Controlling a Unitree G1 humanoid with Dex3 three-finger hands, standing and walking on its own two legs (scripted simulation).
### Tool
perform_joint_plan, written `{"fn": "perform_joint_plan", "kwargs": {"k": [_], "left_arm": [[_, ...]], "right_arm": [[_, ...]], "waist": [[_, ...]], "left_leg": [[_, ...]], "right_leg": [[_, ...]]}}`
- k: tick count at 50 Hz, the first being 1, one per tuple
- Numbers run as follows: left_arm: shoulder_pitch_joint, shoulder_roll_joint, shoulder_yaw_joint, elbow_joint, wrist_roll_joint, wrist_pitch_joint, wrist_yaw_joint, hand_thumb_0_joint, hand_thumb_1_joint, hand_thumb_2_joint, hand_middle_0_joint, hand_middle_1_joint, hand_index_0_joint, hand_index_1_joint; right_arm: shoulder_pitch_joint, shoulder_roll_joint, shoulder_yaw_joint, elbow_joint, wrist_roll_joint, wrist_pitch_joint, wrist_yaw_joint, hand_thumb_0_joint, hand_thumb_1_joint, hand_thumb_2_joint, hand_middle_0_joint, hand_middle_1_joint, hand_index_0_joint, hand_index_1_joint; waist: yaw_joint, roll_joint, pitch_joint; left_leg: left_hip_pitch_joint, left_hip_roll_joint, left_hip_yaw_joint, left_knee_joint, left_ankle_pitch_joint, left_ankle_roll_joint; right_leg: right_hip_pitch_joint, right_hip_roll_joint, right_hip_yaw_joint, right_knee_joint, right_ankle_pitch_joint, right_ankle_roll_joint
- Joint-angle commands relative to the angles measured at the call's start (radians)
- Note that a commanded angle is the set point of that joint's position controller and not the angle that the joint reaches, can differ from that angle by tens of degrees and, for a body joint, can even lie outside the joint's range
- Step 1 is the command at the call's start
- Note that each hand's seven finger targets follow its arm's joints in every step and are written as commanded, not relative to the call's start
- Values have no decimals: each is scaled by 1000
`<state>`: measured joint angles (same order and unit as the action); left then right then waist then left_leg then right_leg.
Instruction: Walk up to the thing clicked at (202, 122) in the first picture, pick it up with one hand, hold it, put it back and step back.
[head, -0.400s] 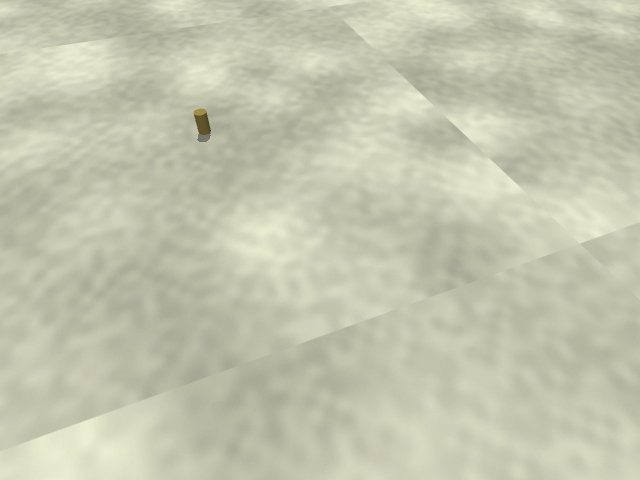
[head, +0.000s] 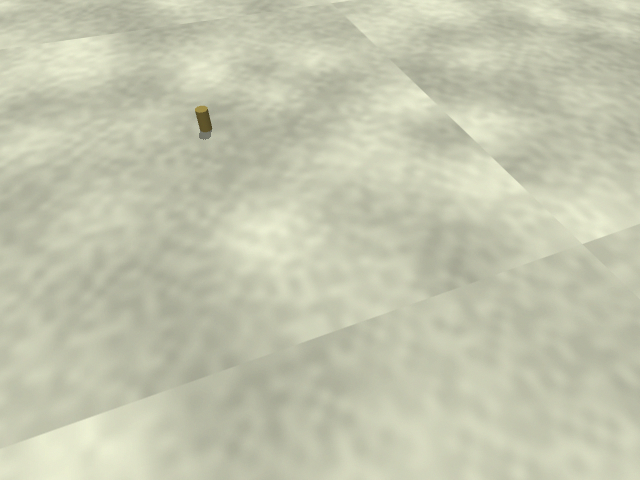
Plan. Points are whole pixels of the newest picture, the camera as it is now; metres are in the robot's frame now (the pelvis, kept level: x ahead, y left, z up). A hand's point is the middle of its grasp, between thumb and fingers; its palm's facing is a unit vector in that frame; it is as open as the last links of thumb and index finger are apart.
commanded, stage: stand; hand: left
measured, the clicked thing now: (203, 119) +1.87 +0.61 -0.72
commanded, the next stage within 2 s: walk up in 0.72 s
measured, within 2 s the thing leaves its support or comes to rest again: neither
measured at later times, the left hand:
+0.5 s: hand out of the picture +0.08 +0.25 -0.16, palm faces -0.02 -0.94 -0.34, open 7.4 cm
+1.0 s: hand out of the picture +0.06 +0.35 -0.16, palm faces +0.09 -0.92 -0.39, open 7.4 cm
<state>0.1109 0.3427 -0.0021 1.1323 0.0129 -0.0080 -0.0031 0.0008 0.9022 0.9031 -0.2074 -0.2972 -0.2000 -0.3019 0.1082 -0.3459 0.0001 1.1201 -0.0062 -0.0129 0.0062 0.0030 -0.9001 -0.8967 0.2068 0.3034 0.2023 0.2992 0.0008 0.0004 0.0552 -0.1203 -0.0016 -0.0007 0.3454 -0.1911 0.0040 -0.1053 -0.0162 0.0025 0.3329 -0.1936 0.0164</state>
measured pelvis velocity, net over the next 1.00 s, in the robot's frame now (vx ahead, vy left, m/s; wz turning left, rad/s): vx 0.05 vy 0.04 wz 0.11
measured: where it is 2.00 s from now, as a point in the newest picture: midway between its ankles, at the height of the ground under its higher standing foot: (275, 360)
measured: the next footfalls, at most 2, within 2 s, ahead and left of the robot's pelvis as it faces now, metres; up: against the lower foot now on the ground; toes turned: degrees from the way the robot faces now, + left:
left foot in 1.04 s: +0.17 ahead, +0.22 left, +0.00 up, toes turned +12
right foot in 1.52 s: +0.52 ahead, -0.01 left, +0.00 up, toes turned +4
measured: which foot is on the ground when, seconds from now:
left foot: down 0.00-0.80, up 0.82-1.00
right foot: down 0.00-1.00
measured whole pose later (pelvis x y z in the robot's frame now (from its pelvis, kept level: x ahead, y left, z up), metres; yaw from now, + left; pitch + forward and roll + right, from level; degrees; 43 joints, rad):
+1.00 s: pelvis +0.05 +0.04 -0.01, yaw +6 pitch -1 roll -2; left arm 0.26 0.46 0.08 1.01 0.05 -0.06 -0.06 0.00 0.90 0.90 -0.21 -0.30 -0.20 -0.30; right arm 0.20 -0.45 -0.10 1.00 -0.03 -0.02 0.12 0.01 -0.90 -0.90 0.21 0.30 0.20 0.30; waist 0.03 0.00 0.01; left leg -0.42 0.10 0.00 0.69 -0.34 0.01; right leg -0.02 -0.08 -0.10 0.38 -0.34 0.01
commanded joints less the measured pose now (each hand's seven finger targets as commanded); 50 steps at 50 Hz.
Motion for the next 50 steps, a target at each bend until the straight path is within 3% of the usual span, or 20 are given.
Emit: {"fn": "perform_joint_plan", "kwargs": {"k": [1,23,27,35,36,37,38,39,40,41,42,44,46,47,49,50], "left_arm": [[-36,211,40,-65,-3,-23,13,0,900,900,-200,-300,-200,-300],[-29,209,39,-65,-4,-22,14,0,900,900,-200,-300,-200,-300],[-34,213,42,-70,-2,-25,16,0,900,900,-200,-300,-200,-300],[-34,211,42,-69,-4,-20,15,0,900,900,-200,-300,-200,-300],[31,348,116,-120,8,-48,-19,0,900,900,-200,-300,-200,-300],[56,336,119,-116,19,-54,-28,0,900,900,-200,-300,-200,-300],[75,336,128,-125,21,-60,-35,0,900,900,-200,-300,-200,-300],[132,350,140,-129,24,-66,-36,0,900,900,-200,-300,-200,-300],[159,384,150,-135,28,-76,-30,0,900,900,-200,-300,-200,-300],[129,404,152,-169,30,-86,-26,0,900,900,-200,-300,-200,-300],[97,384,147,-187,24,-91,-24,0,900,900,-200,-300,-200,-300],[2,384,145,-223,29,-94,-26,0,900,900,-200,-300,-200,-300],[-9,393,143,-242,31,-95,-36,0,900,900,-200,-300,-200,-300],[-32,404,143,-258,35,-94,-41,0,900,900,-200,-300,-200,-300],[-48,399,140,-255,25,-86,-50,0,900,900,-200,-300,-200,-300],[-54,382,135,-253,25,-80,-53,0,900,900,-200,-300,-200,-300]], "right_arm": [[-35,-208,-39,-63,-2,-22,-16,0,-900,-900,200,300,200,300],[-44,-213,-39,-59,0,-21,-17,0,-900,-900,200,300,200,300],[-42,-212,-39,-62,0,-21,-17,0,-900,-900,200,300,200,300],[-37,-214,-39,-60,-1,-20,-18,0,-900,-900,200,300,200,300],[8,-315,-117,-123,-16,-31,20,0,-900,-900,200,300,200,300],[-35,-323,-120,-134,-25,-29,37,0,-900,-900,200,300,200,300],[-102,-294,-118,-173,-27,-30,48,0,-900,-900,200,300,200,300],[-145,-250,-107,-211,-30,-32,56,0,-900,-900,200,300,200,300],[-196,-214,-101,-240,-34,-36,59,0,-900,-900,200,300,200,300],[-197,-238,-110,-251,-37,-41,59,0,-900,-900,200,300,200,300],[-150,-271,-122,-237,-30,-45,65,0,-900,-900,200,300,200,300],[-50,-289,-135,-228,-18,-39,89,0,-900,-900,200,300,200,300],[-42,-280,-140,-228,-21,-36,107,0,-900,-900,200,300,200,300],[-23,-271,-141,-236,-20,-35,112,0,-900,-900,200,300,200,300],[55,-267,-152,-211,-19,-38,112,0,-900,-900,200,300,200,300],[141,-268,-160,-182,-19,-40,105,0,-900,-900,200,300,200,300]], "waist": [[1,7,-91],[4,-2,-82],[2,-3,-97],[1,0,-68],[20,11,-162],[49,45,-84],[75,8,4],[110,-83,38],[149,-201,65],[133,-120,59],[97,-50,36],[24,-123,9],[21,-191,29],[2,-202,28],[-35,-145,26],[-72,-84,-7]], "left_leg": [[20,127,-91,-54,173,26],[36,128,-95,-53,198,20],[43,130,-91,-42,225,25],[25,129,-94,-61,178,21],[-75,96,-148,33,-411,105],[-235,105,-175,47,-537,115],[-392,89,-158,117,-500,100],[-557,49,-78,259,-385,72],[-680,37,1,500,-278,39],[-696,98,-79,541,-265,18],[-645,107,-108,571,-229,15],[-524,140,-83,499,-215,7],[-396,129,-23,405,-198,-1],[-316,130,-16,344,-173,2],[-145,83,70,261,-71,-9],[-25,47,121,219,-2,-7]], "right_leg": [[17,-117,79,-38,169,-41],[16,-117,75,-51,178,-38],[36,-123,75,-51,224,-36],[18,-118,73,-57,158,-39],[91,-75,35,65,-361,-74],[52,-112,91,83,-494,-100],[50,-157,175,47,-570,-130],[150,-248,292,-66,-643,-185],[186,-417,467,-229,-628,-265],[189,-490,525,-260,-541,-307],[166,-435,452,-242,-524,-282],[99,-345,268,-226,-526,-228],[-15,-292,143,-225,-467,-204],[-72,-287,109,-204,-427,-194],[-191,-236,-2,-119,-427,-177],[-235,-208,-49,-27,-438,-163]]}}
